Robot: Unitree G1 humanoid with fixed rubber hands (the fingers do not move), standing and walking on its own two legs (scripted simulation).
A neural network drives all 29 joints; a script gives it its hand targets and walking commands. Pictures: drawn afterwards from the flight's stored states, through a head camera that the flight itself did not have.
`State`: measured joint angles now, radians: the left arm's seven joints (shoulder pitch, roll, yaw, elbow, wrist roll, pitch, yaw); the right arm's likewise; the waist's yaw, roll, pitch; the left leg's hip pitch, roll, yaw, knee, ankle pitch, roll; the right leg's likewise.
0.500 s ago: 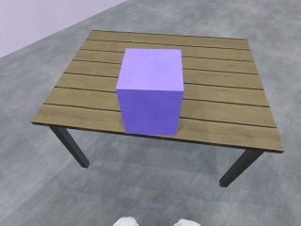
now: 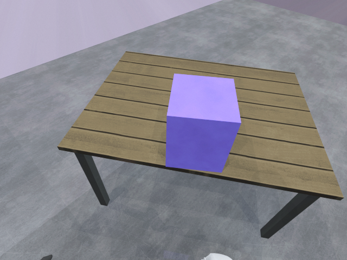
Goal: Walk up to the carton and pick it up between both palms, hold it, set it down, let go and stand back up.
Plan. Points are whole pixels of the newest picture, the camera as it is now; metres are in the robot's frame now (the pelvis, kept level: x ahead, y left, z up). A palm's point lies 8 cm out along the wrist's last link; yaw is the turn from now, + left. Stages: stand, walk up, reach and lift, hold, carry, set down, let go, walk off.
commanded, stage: walk up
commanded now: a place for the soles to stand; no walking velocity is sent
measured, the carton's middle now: (198, 124) +0.55 -0.06 -0.04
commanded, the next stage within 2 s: none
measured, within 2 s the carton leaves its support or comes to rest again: neither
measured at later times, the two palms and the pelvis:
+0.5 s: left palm out of the picture +0.10 +0.27 -0.08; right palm out of the picture +0.08 -0.35 -0.11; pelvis +0.04 -0.04 +0.00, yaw -1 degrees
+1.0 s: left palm out of the picture +0.10 +0.30 -0.11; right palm out of the picture +0.08 -0.31 -0.10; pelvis +0.03 +0.00 +0.00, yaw +0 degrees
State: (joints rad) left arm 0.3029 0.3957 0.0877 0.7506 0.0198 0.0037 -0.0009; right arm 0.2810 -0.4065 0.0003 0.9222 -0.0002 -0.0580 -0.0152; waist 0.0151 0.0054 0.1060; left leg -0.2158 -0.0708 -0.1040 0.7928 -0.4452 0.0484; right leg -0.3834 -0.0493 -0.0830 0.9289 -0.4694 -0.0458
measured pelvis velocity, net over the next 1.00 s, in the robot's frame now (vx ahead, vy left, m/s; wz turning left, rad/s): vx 0.03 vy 0.00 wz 0.00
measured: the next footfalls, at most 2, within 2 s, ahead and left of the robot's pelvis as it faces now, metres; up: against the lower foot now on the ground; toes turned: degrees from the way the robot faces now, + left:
right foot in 0.12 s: +0.12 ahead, -0.14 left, +0.00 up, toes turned -5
left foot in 0.56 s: +0.11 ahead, +0.09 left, +0.00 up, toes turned -4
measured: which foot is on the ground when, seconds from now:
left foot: down 0.00-0.14, up 0.16-0.54, down 0.56-1.00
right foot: up 0.00-0.10, down 0.12-1.00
